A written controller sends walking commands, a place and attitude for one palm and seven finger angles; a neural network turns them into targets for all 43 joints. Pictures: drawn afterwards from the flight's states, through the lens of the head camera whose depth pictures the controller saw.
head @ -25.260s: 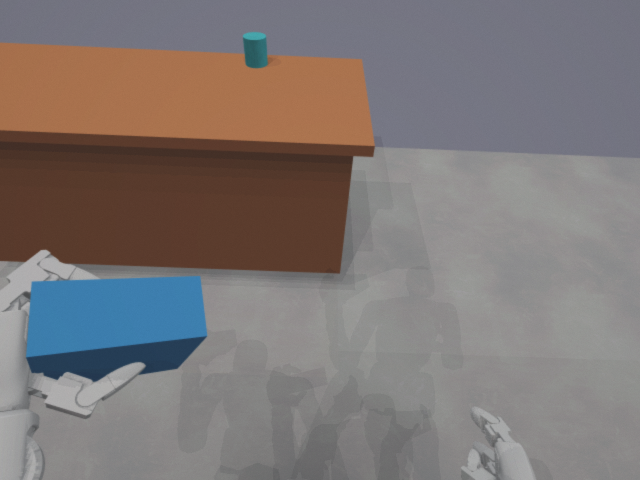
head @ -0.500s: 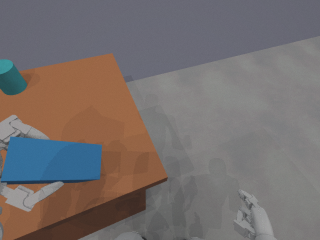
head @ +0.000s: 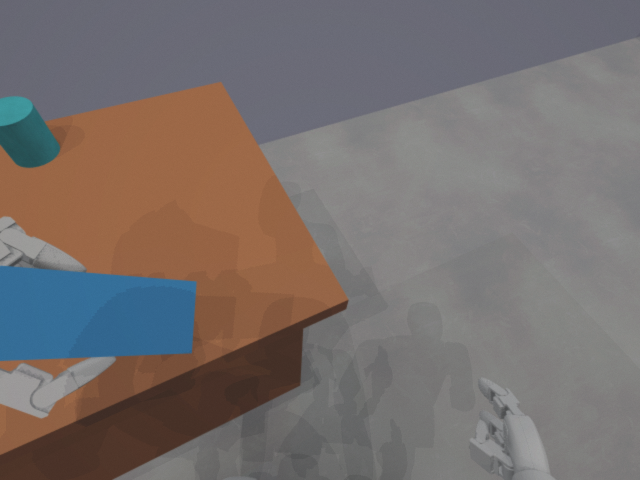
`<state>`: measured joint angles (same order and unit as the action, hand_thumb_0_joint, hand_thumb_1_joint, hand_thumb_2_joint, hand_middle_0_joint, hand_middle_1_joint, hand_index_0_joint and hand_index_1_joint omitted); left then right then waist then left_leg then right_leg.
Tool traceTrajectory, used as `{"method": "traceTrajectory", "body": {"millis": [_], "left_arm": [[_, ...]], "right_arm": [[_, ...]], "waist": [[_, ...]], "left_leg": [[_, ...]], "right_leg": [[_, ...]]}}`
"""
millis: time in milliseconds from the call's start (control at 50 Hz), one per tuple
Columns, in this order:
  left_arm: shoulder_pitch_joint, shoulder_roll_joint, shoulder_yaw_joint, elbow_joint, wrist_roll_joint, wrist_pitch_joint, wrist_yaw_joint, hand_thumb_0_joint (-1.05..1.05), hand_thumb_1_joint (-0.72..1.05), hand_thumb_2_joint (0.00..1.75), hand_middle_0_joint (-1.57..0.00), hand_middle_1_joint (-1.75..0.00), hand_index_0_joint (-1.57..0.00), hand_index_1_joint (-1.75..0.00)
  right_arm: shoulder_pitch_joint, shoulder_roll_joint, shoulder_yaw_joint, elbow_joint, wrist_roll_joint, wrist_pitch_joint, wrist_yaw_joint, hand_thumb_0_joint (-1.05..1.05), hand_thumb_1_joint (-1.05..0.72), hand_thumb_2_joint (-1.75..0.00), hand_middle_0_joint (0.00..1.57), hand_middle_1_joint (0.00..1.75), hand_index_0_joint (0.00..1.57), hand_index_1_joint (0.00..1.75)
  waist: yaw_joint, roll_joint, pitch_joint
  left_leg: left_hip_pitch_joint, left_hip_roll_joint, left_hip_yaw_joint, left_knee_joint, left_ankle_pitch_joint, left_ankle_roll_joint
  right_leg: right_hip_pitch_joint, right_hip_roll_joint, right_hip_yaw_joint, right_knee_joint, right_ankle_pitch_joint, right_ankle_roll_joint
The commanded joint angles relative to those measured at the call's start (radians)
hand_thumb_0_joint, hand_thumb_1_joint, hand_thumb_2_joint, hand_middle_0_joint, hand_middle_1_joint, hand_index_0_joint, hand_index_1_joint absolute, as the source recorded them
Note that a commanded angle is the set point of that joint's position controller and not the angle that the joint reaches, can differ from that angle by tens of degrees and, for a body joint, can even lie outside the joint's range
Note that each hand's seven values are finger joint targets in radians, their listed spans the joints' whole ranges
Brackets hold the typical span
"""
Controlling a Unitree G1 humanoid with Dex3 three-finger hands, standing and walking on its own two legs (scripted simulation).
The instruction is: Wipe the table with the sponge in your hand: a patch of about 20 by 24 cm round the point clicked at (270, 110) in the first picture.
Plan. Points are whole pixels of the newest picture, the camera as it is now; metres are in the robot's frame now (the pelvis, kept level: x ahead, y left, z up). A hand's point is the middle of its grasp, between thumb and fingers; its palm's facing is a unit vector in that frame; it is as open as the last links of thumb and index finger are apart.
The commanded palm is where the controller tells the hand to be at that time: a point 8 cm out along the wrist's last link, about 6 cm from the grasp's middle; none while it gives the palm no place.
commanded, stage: come to a stop and stand still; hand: left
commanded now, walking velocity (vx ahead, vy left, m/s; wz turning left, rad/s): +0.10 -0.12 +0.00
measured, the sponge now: (117, 319) +0.24 +0.20 +0.13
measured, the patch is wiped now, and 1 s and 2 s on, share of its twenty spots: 0.00 0.00 0.00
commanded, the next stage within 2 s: look again from close up in 0.90 s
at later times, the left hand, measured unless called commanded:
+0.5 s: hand out of the picture +0.17 +0.28 +0.15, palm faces +0.44 -0.83 -0.33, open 10.2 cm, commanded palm +0.12 +0.31 +0.19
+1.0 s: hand out of the picture +0.19 +0.33 +0.18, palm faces +0.51 -0.78 -0.36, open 10.2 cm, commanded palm +0.10 +0.32 +0.19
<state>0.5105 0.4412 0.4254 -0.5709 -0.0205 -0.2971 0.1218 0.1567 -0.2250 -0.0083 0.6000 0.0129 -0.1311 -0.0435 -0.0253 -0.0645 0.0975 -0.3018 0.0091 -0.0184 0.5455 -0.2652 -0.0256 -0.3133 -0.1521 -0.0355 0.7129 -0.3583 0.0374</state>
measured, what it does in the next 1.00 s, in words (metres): steps on the spot: right foot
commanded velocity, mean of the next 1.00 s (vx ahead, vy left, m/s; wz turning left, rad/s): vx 0.05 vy -0.03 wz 0.00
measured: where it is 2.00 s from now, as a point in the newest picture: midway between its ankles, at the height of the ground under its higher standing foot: outside the picture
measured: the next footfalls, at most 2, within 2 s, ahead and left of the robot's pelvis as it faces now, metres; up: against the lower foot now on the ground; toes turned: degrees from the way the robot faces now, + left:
right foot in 0.18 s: +0.01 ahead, -0.06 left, +0.00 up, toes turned +4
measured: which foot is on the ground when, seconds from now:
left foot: down 0.00-1.00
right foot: down 0.00-0.00, up 0.02-0.16, down 0.18-1.00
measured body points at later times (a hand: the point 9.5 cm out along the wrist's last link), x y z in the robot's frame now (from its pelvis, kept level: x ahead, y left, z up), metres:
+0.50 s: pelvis -0.04 +0.03 +0.01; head -0.04 +0.05 +0.45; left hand +0.14 +0.33 +0.17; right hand +0.11 -0.21 -0.07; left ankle -0.06 +0.14 -0.73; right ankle -0.01 -0.08 -0.72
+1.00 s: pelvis -0.05 +0.03 +0.01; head -0.01 +0.07 +0.46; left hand +0.16 +0.36 +0.19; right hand +0.14 -0.17 -0.07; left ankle -0.06 +0.14 -0.72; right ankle -0.01 -0.07 -0.72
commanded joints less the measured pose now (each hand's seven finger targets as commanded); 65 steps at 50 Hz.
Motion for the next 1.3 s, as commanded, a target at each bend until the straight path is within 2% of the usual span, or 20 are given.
{"method": "traceTrajectory", "body": {"millis": [0,40,140,200,220,280,360,420,460,580,640,740,840,860,880,900,920,980,1120,1280], "left_arm": [[-0.011,0.154,0.141,-0.247,-0.021,-0.055,0.027,0.00,0.10,1.30,-1.20,-1.60,-1.20,-1.60],[-0.057,0.195,0.169,-0.322,-0.027,-0.039,0.020,0.00,0.10,1.30,-1.20,-1.60,-1.20,-1.60],[-0.010,0.163,0.175,-0.203,-0.023,-0.006,0.025,0.00,0.10,1.30,-1.20,-1.60,-1.20,-1.60],[-0.027,0.163,0.167,-0.082,-0.039,0.025,0.013,0.00,0.10,1.30,-1.20,-1.60,-1.20,-1.60],[-0.018,0.120,0.126,-0.046,-0.047,0.049,-0.001,0.00,0.10,1.30,-1.20,-1.60,-1.20,-1.60],[-0.065,0.098,0.084,0.007,-0.034,0.056,-0.001,0.00,0.10,1.30,-1.20,-1.60,-1.20,-1.60],[-0.219,0.067,-0.003,-0.086,-0.002,0.035,0.020,0.00,0.10,1.30,-1.20,-1.60,-1.20,-1.60],[-0.304,0.105,-0.008,-0.249,0.007,0.015,0.037,0.00,0.10,1.30,-1.20,-1.60,-1.20,-1.60],[-0.303,0.120,-0.008,-0.302,0.013,0.019,0.027,0.00,0.10,1.30,-1.20,-1.60,-1.20,-1.60],[-0.095,0.145,0.113,-0.150,-0.011,0.014,0.026,0.00,0.10,1.30,-1.20,-1.60,-1.20,-1.60],[0.031,0.059,0.073,0.016,-0.043,0.045,0.009,0.00,0.10,1.30,-1.20,-1.60,-1.20,-1.60],[-0.122,0.046,0.012,0.001,-0.033,0.054,0.008,0.00,0.10,1.30,-1.20,-1.60,-1.20,-1.60],[-0.312,0.071,-0.037,-0.185,-0.011,0.048,0.031,0.00,0.10,1.30,-1.20,-1.60,-1.20,-1.60],[-1.203,0.807,0.506,-0.284,0.167,-0.032,0.033,0.00,0.10,1.30,-1.20,-1.60,-1.20,-1.60],[-0.658,0.218,0.123,0.203,0.052,0.008,-0.022,0.00,0.10,1.30,-1.20,-1.60,-1.20,-1.60],[-0.469,0.145,0.041,0.026,0.006,0.006,-0.013,0.00,0.10,1.30,-1.20,-1.60,-1.20,-1.60],[-0.459,0.038,-0.041,0.011,-0.009,0.007,-0.007,0.00,0.10,1.30,-1.20,-1.60,-1.20,-1.60],[-0.334,0.079,-0.018,-0.169,-0.014,-0.031,-0.001,0.00,0.10,1.30,-1.20,-1.60,-1.20,-1.60],[-0.006,0.172,0.181,-0.039,-0.052,-0.023,0.005,0.00,0.10,1.30,-1.20,-1.60,-1.20,-1.60],[-0.234,0.068,0.007,-0.067,-0.042,-0.019,-0.023,0.00,0.10,1.30,-1.20,-1.60,-1.20,-1.60]], "right_arm": [[0.002,-0.112,-0.085,-0.145,0.006,-0.069,-0.004,0.00,-0.90,-0.90,0.20,0.30,0.20,0.30],[-0.052,-0.082,-0.052,-0.140,-0.021,-0.075,-0.003,0.00,-0.90,-0.90,0.20,0.30,0.20,0.30],[-0.017,-0.097,-0.055,-0.138,0.016,-0.050,0.023,0.00,-0.90,-0.90,0.20,0.30,0.20,0.30],[-0.008,-0.090,-0.064,-0.135,0.014,-0.020,0.019,0.00,-0.90,-0.90,0.20,0.30,0.20,0.30],[0.018,-0.119,-0.088,-0.123,0.019,-0.003,0.019,0.00,-0.90,-0.90,0.20,0.30,0.20,0.30],[-0.016,-0.081,-0.037,-0.098,0.007,0.001,0.018,0.00,-0.90,-0.90,0.20,0.30,0.20,0.30],[-0.023,-0.078,-0.034,-0.094,-0.012,-0.048,-0.012,0.00,-0.90,-0.90,0.20,0.30,0.20,0.30],[-0.043,-0.124,-0.065,-0.126,-0.014,-0.077,-0.013,0.00,-0.90,-0.90,0.20,0.30,0.20,0.30],[-0.066,-0.073,-0.034,-0.123,-0.025,-0.072,0.003,0.00,-0.90,-0.90,0.20,0.30,0.20,0.30],[-0.017,-0.091,-0.049,-0.136,0.006,-0.045,0.031,0.00,-0.90,-0.90,0.20,0.30,0.20,0.30],[0.014,-0.103,-0.059,-0.140,0.019,-0.008,0.031,0.00,-0.90,-0.90,0.20,0.30,0.20,0.30],[-0.039,-0.105,-0.030,-0.138,0.009,0.000,0.006,0.00,-0.90,-0.90,0.20,0.30,0.20,0.30],[-0.071,-0.103,-0.031,-0.145,0.002,-0.033,-0.009,0.00,-0.90,-0.90,0.20,0.30,0.20,0.30],[0.134,-0.097,-0.029,-0.116,-0.040,-0.091,-0.001,0.00,-0.90,-0.90,0.20,0.30,0.20,0.30],[0.035,-0.017,-0.010,-0.070,-0.022,-0.097,0.018,0.00,-0.90,-0.90,0.20,0.30,0.20,0.30],[-0.016,-0.065,-0.027,-0.161,-0.004,-0.111,0.020,0.00,-0.90,-0.90,0.20,0.30,0.20,0.30],[-0.041,-0.067,-0.027,-0.150,0.011,-0.119,0.024,0.00,-0.90,-0.90,0.20,0.30,0.20,0.30],[-0.045,-0.095,-0.038,-0.161,-0.003,-0.117,0.050,0.00,-0.90,-0.90,0.20,0.30,0.20,0.30],[-0.058,-0.097,-0.042,-0.176,0.004,-0.070,0.033,0.00,-0.90,-0.90,0.20,0.30,0.20,0.30],[-0.030,-0.102,-0.029,-0.168,0.008,-0.083,0.003,0.00,-0.90,-0.90,0.20,0.30,0.20,0.30]], "waist": [[0.026,0.270,-0.229],[0.008,0.309,-0.209],[0.023,0.216,-0.241],[0.032,-0.141,-0.174],[0.025,-0.212,-0.125],[0.003,-0.119,-0.110],[0.013,0.060,-0.142],[0.044,0.335,-0.187],[0.028,0.432,-0.156],[0.024,0.152,-0.226],[0.010,-0.022,-0.174],[0.015,0.087,-0.130],[0.030,0.128,-0.191],[0.072,-0.020,0.022],[0.062,-0.028,-0.202],[0.077,0.057,-0.132],[0.054,0.218,-0.234],[0.067,0.318,-0.327],[0.062,0.038,-0.234],[0.051,0.142,-0.181]], "left_leg": [[0.277,0.256,-0.176,-0.097,0.748,0.195],[0.119,0.274,-0.289,-0.139,0.597,0.233],[-0.119,0.106,-0.104,-0.034,-0.092,0.105],[-0.144,-0.063,0.017,0.436,-0.248,0.030],[-0.135,-0.054,-0.011,0.541,-0.197,0.025],[-0.069,0.025,-0.020,0.397,-0.107,0.042],[0.120,-0.015,0.061,-0.158,-0.025,0.066],[0.260,0.209,-0.208,-0.222,0.297,0.137],[0.193,0.207,-0.235,-0.222,0.497,0.122],[-0.039,0.084,-0.069,-0.046,0.261,0.062],[-0.003,0.019,-0.039,-0.035,0.032,0.044],[0.041,0.111,-0.117,-0.209,0.077,0.076],[0.103,0.098,-0.088,-0.182,0.192,0.073],[-0.077,0.076,0.013,-0.036,0.263,0.068],[0.110,-0.001,-0.015,-0.052,0.215,0.051],[0.127,0.016,-0.004,-0.075,0.206,0.032],[0.182,0.013,0.010,-0.107,0.242,0.031],[0.133,0.059,-0.037,-0.127,0.290,0.051],[-0.004,0.076,-0.059,-0.206,0.182,0.034],[0.037,0.078,-0.038,-0.212,0.120,0.049]], "right_leg": [[-0.198,0.110,0.001,0.344,-0.255,-0.035],[-0.137,0.092,0.053,0.334,-0.215,-0.030],[0.266,0.108,-0.011,-0.289,0.127,-0.047],[0.007,-0.200,0.436,-0.572,-0.334,-0.214],[-0.087,-0.210,0.462,-0.605,-0.399,-0.236],[-0.133,-0.125,0.203,-0.477,-0.182,-0.207],[-0.011,0.004,0.091,-0.330,-0.097,-0.133],[-0.056,0.121,0.024,-0.053,0.028,-0.064],[-0.060,0.128,0.001,0.001,-0.067,-0.055],[0.338,0.071,0.070,-0.316,0.348,-0.104],[0.177,-0.001,0.194,-0.376,0.185,-0.153],[0.138,0.092,0.081,-0.319,0.188,-0.063],[0.221,0.071,0.081,-0.317,0.319,-0.063],[0.028,0.100,0.125,-0.373,0.304,-0.036],[0.087,0.032,0.166,-0.330,0.408,-0.136],[0.131,0.031,0.222,-0.382,0.492,-0.107],[0.201,0.032,0.197,-0.304,0.468,-0.122],[0.296,0.064,0.138,-0.259,0.392,-0.086],[0.278,0.100,0.049,-0.253,0.320,-0.059],[0.220,0.091,0.062,-0.267,0.303,-0.053]]}}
